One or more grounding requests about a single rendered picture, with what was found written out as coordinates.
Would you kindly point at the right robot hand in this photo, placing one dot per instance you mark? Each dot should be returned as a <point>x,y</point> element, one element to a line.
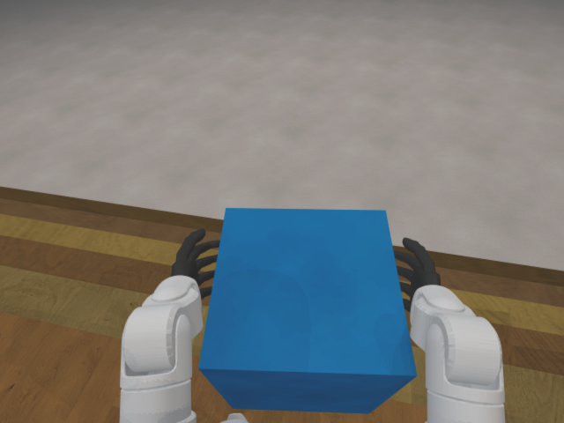
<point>423,273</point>

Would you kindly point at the robot left forearm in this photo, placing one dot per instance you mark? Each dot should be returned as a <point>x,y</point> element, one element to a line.
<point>156,357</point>

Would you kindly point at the robot right forearm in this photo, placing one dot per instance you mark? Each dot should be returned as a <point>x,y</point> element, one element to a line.
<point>464,370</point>

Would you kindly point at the left robot shin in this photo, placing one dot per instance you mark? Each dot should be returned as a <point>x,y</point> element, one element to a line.
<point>236,416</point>

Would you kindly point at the left robot hand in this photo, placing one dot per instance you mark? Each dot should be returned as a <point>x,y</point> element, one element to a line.
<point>187,263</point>

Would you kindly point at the carton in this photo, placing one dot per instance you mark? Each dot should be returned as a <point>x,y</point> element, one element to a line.
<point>306,312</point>

